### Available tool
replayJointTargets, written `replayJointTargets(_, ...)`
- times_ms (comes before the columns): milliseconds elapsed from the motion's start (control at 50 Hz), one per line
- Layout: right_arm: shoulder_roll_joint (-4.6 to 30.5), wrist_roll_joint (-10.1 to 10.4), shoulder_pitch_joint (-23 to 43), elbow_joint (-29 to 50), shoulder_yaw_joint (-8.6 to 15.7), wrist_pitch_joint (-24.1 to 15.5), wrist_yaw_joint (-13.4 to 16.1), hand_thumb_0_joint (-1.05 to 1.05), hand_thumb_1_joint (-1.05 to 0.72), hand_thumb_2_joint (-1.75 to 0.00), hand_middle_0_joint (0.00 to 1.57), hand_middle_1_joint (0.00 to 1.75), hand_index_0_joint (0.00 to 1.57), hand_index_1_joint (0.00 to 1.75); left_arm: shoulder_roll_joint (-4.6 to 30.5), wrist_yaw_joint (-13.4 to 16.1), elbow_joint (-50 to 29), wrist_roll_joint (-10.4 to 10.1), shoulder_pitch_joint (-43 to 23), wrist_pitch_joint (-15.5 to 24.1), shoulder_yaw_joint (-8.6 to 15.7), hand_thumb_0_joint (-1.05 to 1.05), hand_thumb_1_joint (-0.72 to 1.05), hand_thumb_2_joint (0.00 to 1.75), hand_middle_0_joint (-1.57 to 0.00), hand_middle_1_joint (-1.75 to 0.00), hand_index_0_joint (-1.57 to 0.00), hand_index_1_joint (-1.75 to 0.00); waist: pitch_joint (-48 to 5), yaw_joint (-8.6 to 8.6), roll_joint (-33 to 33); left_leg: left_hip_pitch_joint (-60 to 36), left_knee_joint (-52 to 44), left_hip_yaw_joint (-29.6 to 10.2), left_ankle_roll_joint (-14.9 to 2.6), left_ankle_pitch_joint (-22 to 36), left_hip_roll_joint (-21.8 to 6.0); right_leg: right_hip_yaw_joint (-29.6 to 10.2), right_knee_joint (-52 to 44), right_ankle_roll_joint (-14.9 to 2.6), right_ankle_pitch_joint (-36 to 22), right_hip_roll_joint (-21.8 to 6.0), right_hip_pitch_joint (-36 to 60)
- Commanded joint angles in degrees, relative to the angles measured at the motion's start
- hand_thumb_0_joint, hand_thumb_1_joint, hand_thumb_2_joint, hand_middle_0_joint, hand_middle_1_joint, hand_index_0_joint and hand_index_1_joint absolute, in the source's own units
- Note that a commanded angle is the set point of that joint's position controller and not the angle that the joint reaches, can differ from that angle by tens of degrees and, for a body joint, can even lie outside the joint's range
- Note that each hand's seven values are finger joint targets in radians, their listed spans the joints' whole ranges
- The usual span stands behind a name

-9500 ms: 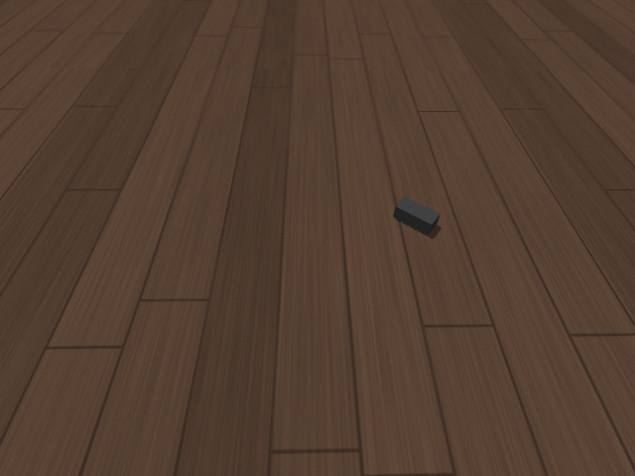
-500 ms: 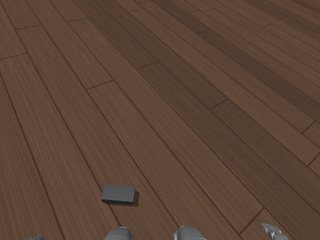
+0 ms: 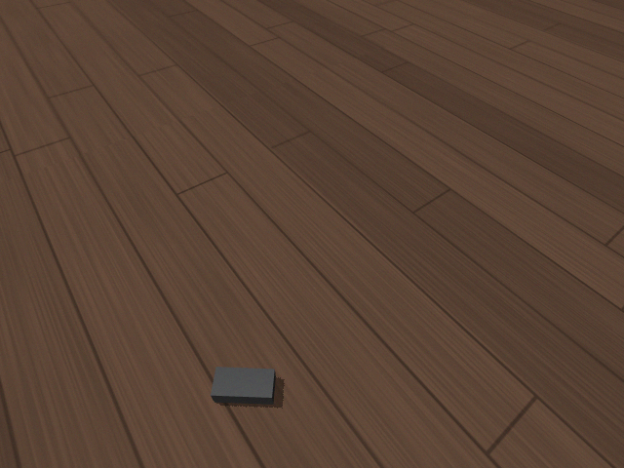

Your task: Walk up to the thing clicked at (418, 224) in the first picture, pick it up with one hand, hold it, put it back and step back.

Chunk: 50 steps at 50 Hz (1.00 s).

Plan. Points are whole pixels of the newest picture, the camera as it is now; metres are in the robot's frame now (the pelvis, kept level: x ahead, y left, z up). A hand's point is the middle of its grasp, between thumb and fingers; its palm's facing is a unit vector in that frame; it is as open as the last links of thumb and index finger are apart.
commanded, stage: stand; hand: left
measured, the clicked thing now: (244, 385) +0.44 +0.21 -0.72
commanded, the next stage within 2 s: none
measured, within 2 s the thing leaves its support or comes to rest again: neither
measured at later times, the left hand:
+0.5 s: hand out of the picture +0.11 +0.22 -0.12, palm faces -0.02 -0.94 -0.33, open 7.3 cm
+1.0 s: hand out of the picture +0.09 +0.22 -0.12, palm faces -0.02 -0.94 -0.34, open 7.3 cm
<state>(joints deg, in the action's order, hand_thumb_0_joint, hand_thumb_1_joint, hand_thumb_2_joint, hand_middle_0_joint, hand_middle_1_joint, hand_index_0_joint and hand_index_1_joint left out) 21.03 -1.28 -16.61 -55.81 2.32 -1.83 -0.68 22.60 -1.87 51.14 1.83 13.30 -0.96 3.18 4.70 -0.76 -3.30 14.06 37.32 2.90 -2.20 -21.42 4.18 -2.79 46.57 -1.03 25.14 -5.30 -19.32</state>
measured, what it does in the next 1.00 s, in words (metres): stands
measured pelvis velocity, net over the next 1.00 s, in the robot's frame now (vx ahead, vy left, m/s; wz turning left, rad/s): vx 0.01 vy -0.03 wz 0.01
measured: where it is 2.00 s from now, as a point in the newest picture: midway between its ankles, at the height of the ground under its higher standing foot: outside the picture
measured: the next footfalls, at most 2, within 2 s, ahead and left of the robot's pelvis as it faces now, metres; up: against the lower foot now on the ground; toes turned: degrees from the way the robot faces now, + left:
none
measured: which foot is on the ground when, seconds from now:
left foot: down 0.00-1.00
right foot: down 0.00-1.00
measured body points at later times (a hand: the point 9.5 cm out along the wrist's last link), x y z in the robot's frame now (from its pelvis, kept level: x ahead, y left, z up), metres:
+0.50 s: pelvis +0.00 -0.03 +0.03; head +0.01 -0.03 +0.48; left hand +0.11 +0.26 -0.09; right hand +0.10 -0.32 -0.10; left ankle -0.01 +0.10 -0.72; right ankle +0.05 -0.15 -0.72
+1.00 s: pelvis +0.01 -0.03 +0.03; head +0.02 -0.03 +0.48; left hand +0.09 +0.27 -0.10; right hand +0.09 -0.33 -0.10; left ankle -0.01 +0.10 -0.72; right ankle +0.05 -0.15 -0.72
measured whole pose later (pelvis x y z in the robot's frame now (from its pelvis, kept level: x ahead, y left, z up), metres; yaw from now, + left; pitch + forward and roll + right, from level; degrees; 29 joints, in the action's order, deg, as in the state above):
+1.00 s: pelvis +0.01 -0.03 +0.03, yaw +1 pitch -2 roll +0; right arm 19.4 -0.2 -5.7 -66.1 0.6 -0.4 -0.9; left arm 20.4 -0.6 64.9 0.3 5.2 1.0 -0.4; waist 3.1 0.1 -0.6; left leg 4.6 18.3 -0.1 0.7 -11.8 -0.5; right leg -0.3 19.2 0.2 7.2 -0.5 -10.1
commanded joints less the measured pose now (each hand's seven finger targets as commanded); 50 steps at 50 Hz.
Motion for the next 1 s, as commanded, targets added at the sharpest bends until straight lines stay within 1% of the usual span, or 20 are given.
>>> replayJointTargets(0,17.0,-1.6,5.2,4.9,4.0,-3.4,2.5,0.0,-0.9,-0.9,0.2,0.3,0.2,0.3,8.4,3.5,-5.9,-3.0,-9.6,2.4,2.1,0.0,0.9,0.9,-0.2,-0.3,-0.2,-0.3,4.6,0.95,6.3,-1.7,-17.0,-35.8,-13.26,31.0,-26.3,-6.7,4.7,-0.4,4.9,4.0,-13.4)
replayJointTargets(20,14.6,-1.0,6.2,5.3,3.5,-3.4,2.3,0.0,-0.9,-0.9,0.2,0.3,0.2,0.3,8.9,3.6,-5.0,-3.1,-8.2,2.7,2.2,0.0,0.9,0.9,-0.2,-0.3,-0.2,-0.3,4.4,-1.16,3.9,0.9,-16.6,-28.7,-13.91,37.2,-23.6,-5.9,6.2,-0.31,4.0,3.0,-8.1)
replayJointTargets(60,12.9,0.0,8.5,6.2,2.4,-3.0,2.5,0.0,-0.9,-0.9,0.2,0.3,0.2,0.3,8.2,2.7,-2.3,-3.2,-2.5,2.6,2.0,0.0,0.9,0.9,-0.2,-0.3,-0.2,-0.3,-0.1,-1.96,8.7,-3.9,-16.1,-16.6,-9.63,40.4,-19.3,-2.1,1.8,-0.87,2.3,2.7,-3.3)
replayJointTargets(100,13.9,0.8,9.3,5.4,3.1,-2.4,2.5,0.0,-0.9,-0.9,0.2,0.3,0.2,0.3,7.6,2.4,-0.3,-2.8,0.0,2.5,2.0,0.0,0.9,0.9,-0.2,-0.3,-0.2,-0.3,-4.5,-2.49,12.1,-4.0,-13.7,-12.0,-5.53,35.0,-15.8,0.9,-9.4,-0.81,-5.5,2.7,4.9)
replayJointTargets(140,12.3,1.6,8.7,4.4,2.4,-1.1,2.1,0.0,-0.9,-0.9,0.2,0.3,0.2,0.3,7.6,2.2,0.9,-2.0,-1.7,2.8,1.9,0.0,0.9,0.9,-0.2,-0.3,-0.2,-0.3,-6.1,-1.71,10.6,0.1,-11.9,-8.3,-1.78,23.0,-11.5,0.6,-20.0,-0.8,-21.9,3.9,14.0)
replayJointTargets(160,10.6,2.0,7.3,4.1,2.0,-0.7,2.0,0.0,-0.9,-0.9,0.2,0.3,0.2,0.3,9.7,2.2,0.5,-1.3,-3.4,2.8,2.1,0.0,0.9,0.9,-0.2,-0.3,-0.2,-0.3,-7.9,-0.6,7.4,0.7,-10.8,-7.2,-0.25,18.4,-10.1,-3.2,-20.3,-2.13,-28.3,1.3,16.7)
replayJointTargets(180,9.8,1.8,6.5,4.0,1.6,-0.4,2.0,0.0,-0.9,-0.9,0.2,0.3,0.2,0.3,11.6,2.3,-0.2,-0.9,-6.1,3.0,2.1,0.0,0.9,0.9,-0.2,-0.3,-0.2,-0.3,-8.5,0.88,3.8,1.4,-10.5,-6.4,0.44,12.9,-8.5,-7.1,-21.1,-3.46,-29.9,-1.5,17.3)
replayJointTargets(200,9.5,1.7,6.9,3.8,1.5,-0.3,1.9,0.0,-0.9,-0.9,0.2,0.3,0.2,0.3,12.4,2.5,-0.5,-0.5,-7.3,3.3,1.7,0.0,0.9,0.9,-0.2,-0.3,-0.2,-0.3,-9.3,1.66,2.2,0.3,-10.6,-6.7,0.89,6.2,-7.3,-11.4,-23.8,-4.77,-25.1,-5.4,14.7)
replayJointTargets(220,9.5,1.6,5.4,2.4,1.6,0.1,1.7,0.0,-0.9,-0.9,0.2,0.3,0.2,0.3,12.5,2.4,0.6,-0.7,-8.6,3.4,1.3,0.0,0.9,0.9,-0.2,-0.3,-0.2,-0.3,-6.3,3.1,2.2,-2.3,-13.8,-7.5,0.26,1.9,-6.9,-11.9,-25.8,-5.32,-16.3,-6.5,8.4)
replayJointTargets(240,8.9,1.3,4.4,0.9,1.3,0.4,1.5,0.0,-0.9,-0.9,0.2,0.3,0.2,0.3,12.7,2.2,1.5,-1.2,-10.5,3.1,1.1,0.0,0.9,0.9,-0.2,-0.3,-0.2,-0.3,-5.0,3.48,-0.6,-5.4,-16.3,-7.5,0.0,0.8,-7.5,-10.7,-27.0,-4.16,-6.9,-5.1,4.8)
replayJointTargets(260,10.0,1.0,6.4,0.2,1.5,0.3,1.1,0.0,-0.9,-0.9,0.2,0.3,0.2,0.3,11.2,2.1,1.8,-1.5,-11.5,3.1,0.4,0.0,0.9,0.9,-0.2,-0.3,-0.2,-0.3,-4.6,2.88,0.7,-7.5,-16.4,-8.1,-0.04,3.7,-8.4,-8.9,-27.7,-2.8,-6.0,-3.0,4.3)
replayJointTargets(320,10.7,0.9,9.4,-0.8,1.4,-0.3,0.9,0.0,-0.9,-0.9,0.2,0.3,0.2,0.3,10.2,2.2,3.8,-1.6,-10.2,3.7,-0.5,0.0,0.9,0.9,-0.2,-0.3,-0.2,-0.3,-6.2,1.72,0.9,-6.9,-16.0,-8.1,0.35,12.8,-9.6,-6.0,-25.9,-1.61,-22.6,-2.2,9.4)
replayJointTargets(440,10.4,0.9,11.8,-3.1,0.9,-0.1,0.5,0.0,-0.9,-0.9,0.2,0.3,0.2,0.3,9.9,2.2,6.2,-1.8,-11.6,3.7,-0.8,0.0,0.9,0.9,-0.2,-0.3,-0.2,-0.3,-2.5,1.26,1.1,-5.8,-19.8,-8.0,0.83,8.8,-9.7,-6.6,-30.2,-0.85,-13.0,-2.0,7.8)
replayJointTargets(580,10.2,0.9,13.1,-4.9,0.8,-0.2,0.2,0.0,-0.9,-0.9,0.2,0.3,0.2,0.3,10.5,2.1,8.1,-1.6,-11.9,4.0,-0.8,0.0,0.9,0.9,-0.2,-0.3,-0.2,-0.3,-5.2,1.08,2.4,-7.2,-21.0,-7.8,1.2,10.0,-10.2,-6.4,-31.6,-0.6,-13.4,-2.2,9.8)
replayJointTargets(640,10.7,0.8,13.4,-5.3,0.8,-0.5,0.4,0.0,-0.9,-0.9,0.2,0.3,0.2,0.3,10.2,2.1,8.6,-1.7,-12.4,4.1,-0.8,0.0,0.9,0.9,-0.2,-0.3,-0.2,-0.3,-8.7,1.11,3.8,-7.9,-21.6,-7.9,1.41,14.8,-11.0,-5.0,-28.9,-0.79,-23.2,-2.2,13.8)
replayJointTargets(720,10.7,0.9,13.7,-6.1,0.6,-0.4,0.5,0.0,-0.9,-0.9,0.2,0.3,0.2,0.3,10.2,2.2,9.5,-1.8,-12.0,4.0,-0.9,0.0,0.9,0.9,-0.2,-0.3,-0.2,-0.3,-8.7,1.0,3.6,-7.7,-21.9,-7.9,1.33,16.1,-11.3,-4.2,-28.6,-0.59,-26.0,-2.0,14.7)
replayJointTargets(760,10.7,0.8,13.6,-6.6,0.5,-0.2,0.6,0.0,-0.9,-0.9,0.2,0.3,0.2,0.3,10.4,2.2,9.8,-1.8,-12.1,3.8,-0.9,0.0,0.9,0.9,-0.2,-0.3,-0.2,-0.3,-7.4,0.96,3.3,-6.8,-22.6,-8.0,1.31,14.5,-11.2,-4.2,-29.1,-0.5,-23.0,-1.8,14.1)
replayJointTargets(780,11.1,0.9,13.7,-6.6,0.6,-0.2,0.6,0.0,-0.9,-0.9,0.2,0.3,0.2,0.3,10.2,2.3,9.9,-1.8,-11.8,3.8,-0.9,0.0,0.9,0.9,-0.2,-0.3,-0.2,-0.3,-8.3,0.9,3.9,-7.4,-22.2,-7.8,1.23,16.0,-11.3,-4.1,-28.9,-0.53,-25.3,-2.0,14.8)
replayJointTargets(840,10.6,0.9,13.6,-7.1,0.3,0.1,0.6,0.0,-0.9,-0.9,0.2,0.3,0.2,0.3,10.4,2.2,10.5,-1.7,-11.2,3.5,-1.0,0.0,0.9,0.9,-0.2,-0.3,-0.2,-0.3,-5.6,0.61,3.0,-6.2,-22.9,-8.0,1.35,12.1,-11.0,-4.3,-30.5,-0.31,-18.6,-1.6,12.6)
replayJointTargets(980,10.6,0.8,13.2,-7.1,0.3,0.3,0.5,0.0,-0.9,-0.9,0.2,0.3,0.2,0.3,10.3,2.3,10.7,-1.5,-10.9,3.5,-1.1,0.0,0.9,0.9,-0.2,-0.3,-0.2,-0.3,-5.6,0.86,2.9,-6.4,-22.7,-8.2,1.17,12.2,-11.0,-4.3,-30.6,-0.19,-18.2,-1.7,12.1)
